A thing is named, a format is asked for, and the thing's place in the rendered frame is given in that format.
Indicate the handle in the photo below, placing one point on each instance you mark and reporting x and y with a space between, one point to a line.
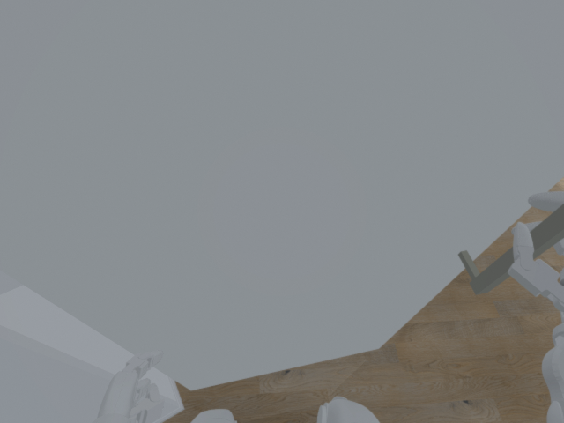
544 236

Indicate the robot left hand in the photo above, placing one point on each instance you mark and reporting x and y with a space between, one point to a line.
124 391

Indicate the fridge door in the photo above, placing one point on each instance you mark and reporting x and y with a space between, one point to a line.
256 185

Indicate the robot right hand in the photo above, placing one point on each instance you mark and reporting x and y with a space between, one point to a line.
537 276

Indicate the robot right thigh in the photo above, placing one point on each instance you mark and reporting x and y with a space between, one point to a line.
345 411

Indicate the robot right forearm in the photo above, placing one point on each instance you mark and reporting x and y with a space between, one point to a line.
553 372

